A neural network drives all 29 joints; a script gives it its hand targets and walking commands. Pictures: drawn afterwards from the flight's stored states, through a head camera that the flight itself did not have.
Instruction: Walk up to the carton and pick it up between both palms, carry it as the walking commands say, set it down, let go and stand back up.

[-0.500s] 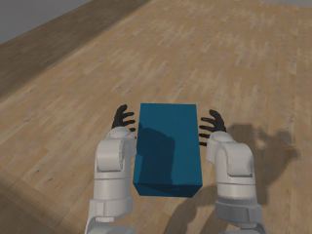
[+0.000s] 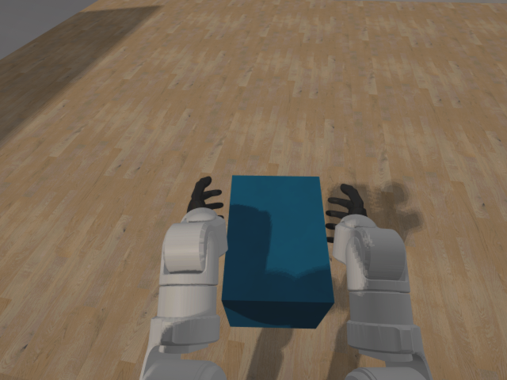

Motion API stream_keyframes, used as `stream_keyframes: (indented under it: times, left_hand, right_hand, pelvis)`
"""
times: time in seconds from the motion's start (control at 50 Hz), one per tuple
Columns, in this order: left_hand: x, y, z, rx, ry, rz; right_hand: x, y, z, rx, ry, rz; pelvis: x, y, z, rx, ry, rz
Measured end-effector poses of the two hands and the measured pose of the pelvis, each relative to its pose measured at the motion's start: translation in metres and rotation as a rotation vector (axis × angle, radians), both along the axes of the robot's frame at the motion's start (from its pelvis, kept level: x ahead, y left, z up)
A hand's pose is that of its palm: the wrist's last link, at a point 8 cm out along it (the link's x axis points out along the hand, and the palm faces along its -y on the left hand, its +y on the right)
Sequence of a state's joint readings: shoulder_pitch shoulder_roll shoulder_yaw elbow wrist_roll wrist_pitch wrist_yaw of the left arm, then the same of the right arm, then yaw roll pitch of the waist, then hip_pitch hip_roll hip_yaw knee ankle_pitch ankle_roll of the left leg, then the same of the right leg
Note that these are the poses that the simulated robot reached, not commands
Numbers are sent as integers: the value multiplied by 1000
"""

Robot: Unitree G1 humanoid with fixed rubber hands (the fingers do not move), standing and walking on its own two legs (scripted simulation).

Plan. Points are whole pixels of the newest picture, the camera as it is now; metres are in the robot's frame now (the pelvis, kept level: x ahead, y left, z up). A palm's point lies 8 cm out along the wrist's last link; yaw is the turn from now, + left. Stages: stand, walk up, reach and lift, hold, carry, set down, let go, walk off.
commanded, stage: carry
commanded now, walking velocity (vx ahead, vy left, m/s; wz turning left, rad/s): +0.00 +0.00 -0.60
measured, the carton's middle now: (274, 252) +0.34 +0.00 +0.00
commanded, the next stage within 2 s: none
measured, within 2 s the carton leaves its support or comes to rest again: neither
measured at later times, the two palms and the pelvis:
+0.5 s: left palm (230, 232) +0.30 +0.06 +0.13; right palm (410, 265) +0.24 -0.16 +0.14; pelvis -0.05 +0.02 +0.02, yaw -16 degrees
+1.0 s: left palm (328, 279) +0.23 -0.06 +0.13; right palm out of the picture +0.13 -0.26 +0.12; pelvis -0.12 -0.02 +0.01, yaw -21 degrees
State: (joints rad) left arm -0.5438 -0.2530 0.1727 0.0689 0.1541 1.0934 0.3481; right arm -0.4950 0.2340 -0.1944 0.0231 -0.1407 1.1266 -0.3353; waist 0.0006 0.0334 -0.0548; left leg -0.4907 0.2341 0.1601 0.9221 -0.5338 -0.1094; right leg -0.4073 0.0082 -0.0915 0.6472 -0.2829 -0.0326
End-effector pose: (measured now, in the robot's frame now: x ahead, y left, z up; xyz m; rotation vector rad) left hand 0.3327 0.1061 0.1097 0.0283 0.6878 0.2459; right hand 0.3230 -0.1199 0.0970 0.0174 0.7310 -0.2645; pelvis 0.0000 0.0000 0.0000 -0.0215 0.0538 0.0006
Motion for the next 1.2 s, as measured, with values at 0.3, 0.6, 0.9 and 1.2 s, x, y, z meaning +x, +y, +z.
stream_keyframes:
  times: [0.3,0.6,0.9,1.2]
  left_hand:
    - [-13,-50,19,-50,-51,-151]
    - [-41,-80,25,-86,-34,-271]
    - [-99,-189,9,0,-2,-503]
    - [-132,-73,23,-42,-5,-299]
  right_hand:
    - [-50,-45,25,-31,-54,-172]
    - [-103,-68,43,-55,-40,-307]
    - [-202,-153,7,29,-22,-441]
    - [-185,-64,42,-52,-13,-165]
  pelvis:
    - [-32,4,9,25,20,-162]
    - [-62,14,19,-48,-13,-350]
    - [-109,-22,11,27,-22,-418]
    - [-122,-1,22,11,-20,-308]
